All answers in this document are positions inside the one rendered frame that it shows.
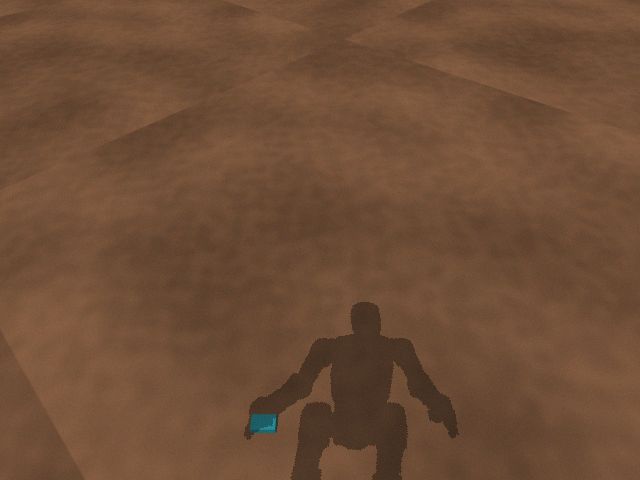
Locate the small box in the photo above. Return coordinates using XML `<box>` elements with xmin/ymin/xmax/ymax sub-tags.
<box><xmin>250</xmin><ymin>414</ymin><xmax>277</xmax><ymax>433</ymax></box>

